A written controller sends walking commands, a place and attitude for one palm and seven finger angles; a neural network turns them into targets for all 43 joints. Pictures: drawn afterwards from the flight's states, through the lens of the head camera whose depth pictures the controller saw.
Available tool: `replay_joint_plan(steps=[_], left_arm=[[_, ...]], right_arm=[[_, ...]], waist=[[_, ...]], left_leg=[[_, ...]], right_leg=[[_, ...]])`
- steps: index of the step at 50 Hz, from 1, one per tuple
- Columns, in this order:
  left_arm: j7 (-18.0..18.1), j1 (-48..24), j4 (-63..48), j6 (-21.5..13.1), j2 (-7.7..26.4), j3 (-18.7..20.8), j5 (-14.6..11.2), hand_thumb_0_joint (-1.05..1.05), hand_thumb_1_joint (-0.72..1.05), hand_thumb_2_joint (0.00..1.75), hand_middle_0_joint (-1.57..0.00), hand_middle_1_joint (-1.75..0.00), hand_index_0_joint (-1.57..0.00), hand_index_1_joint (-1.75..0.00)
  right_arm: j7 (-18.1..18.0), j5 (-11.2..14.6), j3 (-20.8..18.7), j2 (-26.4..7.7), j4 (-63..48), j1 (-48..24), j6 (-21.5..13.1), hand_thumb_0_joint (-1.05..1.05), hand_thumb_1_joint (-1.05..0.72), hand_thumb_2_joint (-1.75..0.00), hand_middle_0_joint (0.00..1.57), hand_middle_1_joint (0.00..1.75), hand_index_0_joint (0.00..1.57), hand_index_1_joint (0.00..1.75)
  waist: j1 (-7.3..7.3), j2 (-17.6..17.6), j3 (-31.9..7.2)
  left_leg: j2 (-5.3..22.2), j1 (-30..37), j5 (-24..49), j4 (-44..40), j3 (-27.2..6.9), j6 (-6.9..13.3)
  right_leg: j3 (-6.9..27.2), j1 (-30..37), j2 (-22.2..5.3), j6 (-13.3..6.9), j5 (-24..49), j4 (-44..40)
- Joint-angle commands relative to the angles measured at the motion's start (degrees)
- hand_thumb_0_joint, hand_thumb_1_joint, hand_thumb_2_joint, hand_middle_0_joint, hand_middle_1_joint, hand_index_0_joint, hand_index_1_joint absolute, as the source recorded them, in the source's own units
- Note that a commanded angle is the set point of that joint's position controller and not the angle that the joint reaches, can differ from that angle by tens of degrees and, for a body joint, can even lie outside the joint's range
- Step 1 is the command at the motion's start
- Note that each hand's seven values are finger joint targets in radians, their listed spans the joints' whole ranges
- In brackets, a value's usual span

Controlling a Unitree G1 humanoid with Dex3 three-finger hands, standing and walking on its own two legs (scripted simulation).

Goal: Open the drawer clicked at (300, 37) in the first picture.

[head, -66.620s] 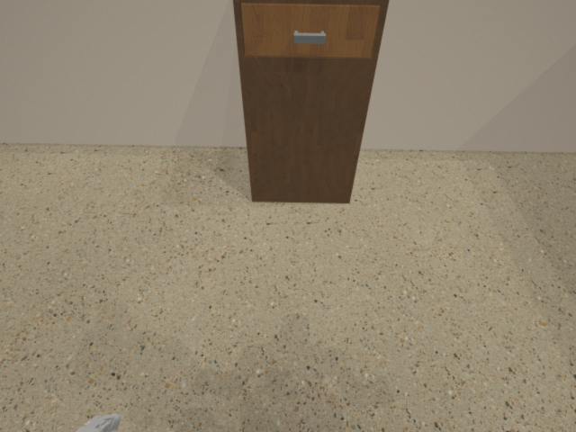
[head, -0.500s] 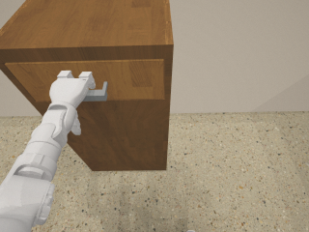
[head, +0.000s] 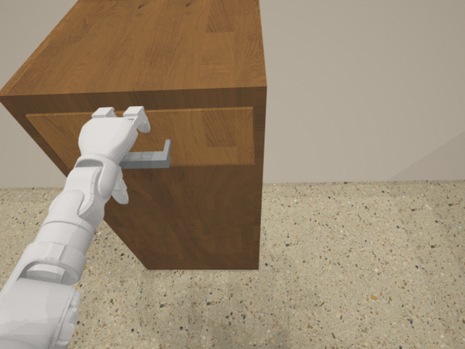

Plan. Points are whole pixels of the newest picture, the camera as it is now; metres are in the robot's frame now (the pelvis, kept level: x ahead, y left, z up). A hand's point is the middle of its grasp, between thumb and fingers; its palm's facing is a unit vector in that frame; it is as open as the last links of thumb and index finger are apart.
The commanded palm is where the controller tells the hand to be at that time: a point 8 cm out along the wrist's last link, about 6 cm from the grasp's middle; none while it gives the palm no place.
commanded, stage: lift the fingers back up to retry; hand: left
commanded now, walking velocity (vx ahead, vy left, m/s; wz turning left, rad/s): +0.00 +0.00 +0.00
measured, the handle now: (145, 152) +0.48 +0.21 +0.05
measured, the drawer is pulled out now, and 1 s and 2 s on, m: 0.00 0.00 0.00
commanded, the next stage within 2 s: re-aim the fingers above the handle in 0.32 s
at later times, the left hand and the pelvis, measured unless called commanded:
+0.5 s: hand (121, 158) +0.41 +0.22 +0.10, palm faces -0.02 -0.03 -1.00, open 13.8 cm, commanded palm +0.40 +0.23 +0.17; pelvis +0.01 +0.00 +0.01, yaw +1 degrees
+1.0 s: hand (131, 156) +0.41 +0.20 +0.11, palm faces +0.01 -0.03 -1.00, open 13.8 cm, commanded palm +0.39 +0.22 +0.17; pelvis +0.00 +0.00 +0.01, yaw +0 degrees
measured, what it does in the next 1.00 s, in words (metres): stands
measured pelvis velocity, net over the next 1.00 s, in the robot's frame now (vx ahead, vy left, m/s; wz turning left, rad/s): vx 0.00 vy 0.00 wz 0.01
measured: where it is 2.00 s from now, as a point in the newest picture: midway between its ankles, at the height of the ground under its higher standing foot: outside the picture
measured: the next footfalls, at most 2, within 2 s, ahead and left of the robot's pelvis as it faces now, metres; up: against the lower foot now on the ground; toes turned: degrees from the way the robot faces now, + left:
none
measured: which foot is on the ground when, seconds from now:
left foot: down 0.00-1.00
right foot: down 0.00-1.00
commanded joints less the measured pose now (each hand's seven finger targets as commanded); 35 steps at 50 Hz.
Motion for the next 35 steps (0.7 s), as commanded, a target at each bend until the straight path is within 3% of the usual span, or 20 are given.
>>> replay_joint_plan(steps=[1,3,6,10,12,18,19,20,22,24,26,29,30,31,35], left_arm=[[-0.01,-23.74,-13.73,3.2,13.48,3.71,-0.96,0.0,-0.5,0.3,-0.3,-1.2,-0.3,-1.2],[-1.82,-23.83,-14.9,4.26,12.75,2.56,-1.33,0.0,-0.5,0.3,-0.3,-1.2,-0.3,-1.2],[-4.57,-22.59,-19.17,4.49,14.65,3.78,-2.47,0.0,-0.5,0.3,-0.3,-1.2,-0.3,-1.2],[-7.66,-18.06,-15.57,4.59,13.53,3.48,-3.08,0.0,-0.5,0.3,-0.3,-1.2,-0.3,-1.2],[-8.44,-18.76,-16.17,4.1,12.49,2.44,-2.94,0.0,-0.5,0.3,-0.3,-1.2,-0.3,-1.2],[-7.34,-24.34,-23.01,0.3,13.62,3.19,-2.24,0.0,-0.5,0.3,-0.3,-1.2,-0.3,-1.2],[-6.83,-24.09,-24.81,-0.45,15.97,5.41,-2.44,0.0,-0.5,0.3,-0.3,-1.2,-0.3,-1.2],[-6.34,-23.84,-24.63,-0.73,15.81,5.44,-2.52,0.0,-0.5,0.3,-0.3,-1.2,-0.3,-1.2],[-5.21,-23.88,-24.66,-1.15,14.63,5.21,-3.01,0.0,-0.5,0.3,-0.3,-1.2,-0.3,-1.2],[-4.5,-22.65,-25.93,-0.66,9.57,1.43,-3.53,0.0,-0.5,0.3,-0.3,-1.2,-0.3,-1.2],[-3.62,-20.49,-22.71,0.63,12.89,4.74,-3.36,0.0,-0.5,0.3,-0.3,-1.2,-0.3,-1.2],[-3.68,-18.21,-19.86,3.14,13.99,5.7,-2.49,0.0,-0.5,0.3,-0.3,-1.2,-0.3,-1.2],[-3.8,-18.91,-19.45,3.89,13.44,4.58,-2.08,0.0,-0.5,0.3,-0.3,-1.2,-0.3,-1.2],[-4.1,-19.4,-18.44,4.65,12.49,3.53,-1.9,0.0,-0.5,0.3,-0.3,-1.2,-0.3,-1.2],[-5.83,-20.88,-21.48,5.0,12.28,2.21,-2.1,0.0,-0.5,0.3,-0.3,-1.2,-0.3,-1.2]], right_arm=[[-0.21,0.26,-2.23,-7.15,-6.84,-1.71,-1.33,0.0,-0.9,-0.9,0.2,0.3,0.2,0.3],[-0.14,0.4,-2.13,-7.28,-6.93,-2.23,-1.13,0.0,-0.9,-0.9,0.2,0.3,0.2,0.3],[-0.35,0.42,-1.82,-7.24,-8.0,-3.29,-0.86,0.0,-0.9,-0.9,0.2,0.3,0.2,0.3],[-0.42,0.59,-0.99,-7.24,-7.87,-4.1,-0.24,0.0,-0.9,-0.9,0.2,0.3,0.2,0.3],[-0.43,0.48,-0.78,-7.1,-8.13,-4.51,-0.1,0.0,-0.9,-0.9,0.2,0.3,0.2,0.3],[-0.46,-0.19,-1.36,-6.34,-8.4,-3.93,-0.88,0.0,-0.9,-0.9,0.2,0.3,0.2,0.3],[-0.49,-0.42,-1.62,-6.66,-8.42,-3.55,-0.94,0.0,-0.9,-0.9,0.2,0.3,0.2,0.3],[-0.55,-0.44,-1.62,-6.25,-8.22,-3.57,-1.06,0.0,-0.9,-0.9,0.2,0.3,0.2,0.3],[-0.41,-0.47,-1.7,-6.1,-7.56,-3.33,-1.41,0.0,-0.9,-0.9,0.2,0.3,0.2,0.3],[0.14,-0.36,-1.94,-5.86,-7.6,-3.59,-1.69,0.0,-0.9,-0.9,0.2,0.3,0.2,0.3],[0.28,-0.36,-1.91,-6.42,-6.57,-3.29,-1.62,0.0,-0.9,-0.9,0.2,0.3,0.2,0.3],[0.41,-0.1,-1.48,-6.86,-6.33,-4.45,-1.06,0.0,-0.9,-0.9,0.2,0.3,0.2,0.3],[0.48,-0.06,-1.16,-6.7,-6.42,-4.9,-0.92,0.0,-0.9,-0.9,0.2,0.3,0.2,0.3],[0.46,0.11,-1.0,-6.72,-6.34,-4.96,-0.72,0.0,-0.9,-0.9,0.2,0.3,0.2,0.3],[0.32,0.14,-1.23,-6.89,-7.5,-5.24,-0.52,0.0,-0.9,-0.9,0.2,0.3,0.2,0.3]], waist=[[0.24,-2.59,-19.71],[-0.09,-3.8,-18.64],[0.8,-3.73,-20.15],[0.85,-6.95,-13.28],[0.92,-7.01,-12.98],[1.13,-1.42,-19.84],[1.54,-0.42,-22.32],[1.46,-0.41,-23.06],[1.08,-1.24,-21.51],[0.66,-2.15,-21.61],[1.37,-3.99,-20.31],[1.9,-5.44,-18.92],[1.85,-4.31,-18.05],[1.55,-5.37,-16.89],[1.27,-3.9,-19.62]], left_leg=[[-0.27,4.69,28.58,-4.57,-2.05,-0.49],[-0.11,6.12,28.81,-4.9,-2.14,-0.45],[-0.22,7.82,31.31,-5.44,-2.21,-0.32],[-0.27,5.37,28.5,-6.71,-2.05,-0.36],[-0.44,5.68,27.3,-6.84,-1.9,-0.24],[-0.83,9.41,32.91,-4.81,-2.36,-0.64],[-0.88,10.12,35.03,-4.5,-2.5,-0.9],[-1.01,10.15,35.23,-4.18,-2.55,-0.89],[-0.85,9.85,35.45,-4.24,-2.61,-1.13],[-0.65,10.98,37.88,-3.88,-2.82,-1.33],[-0.54,9.09,35.98,-4.5,-2.55,-1.44],[-0.8,6.59,33.16,-5.56,-1.95,-1.16],[-0.72,6.07,32.03,-6.07,-1.82,-1.24],[-0.71,5.78,30.99,-6.3,-2.0,-1.16],[-0.7,7.66,30.5,-6.29,-2.05,-0.7]], right_leg=[[0.96,18.59,1.14,-1.77,19.61,-1.4],[0.96,18.34,1.2,-1.66,19.28,-2.24],[1.31,21.58,0.89,-1.63,21.96,-2.69],[0.68,20.47,0.86,-1.66,20.51,-3.8],[0.77,19.92,0.83,-1.73,19.76,-4.04],[1.39,20.64,0.85,-2.02,23.03,-2.66],[1.5,21.88,0.83,-2.0,24.06,-2.36],[1.59,21.97,0.83,-1.88,24.42,-2.12],[1.21,20.9,0.94,-1.79,24.45,-2.34],[0.99,19.87,1.08,-1.71,25.07,-2.41],[0.87,20.8,0.99,-1.69,24.99,-2.54],[0.99,22.39,0.85,-1.79,24.86,-2.81],[0.95,22.17,0.64,-1.8,23.94,-2.93],[0.7,21.59,0.76,-1.87,22.84,-3.05],[1.2,22.72,0.63,-1.82,22.33,-3.4]])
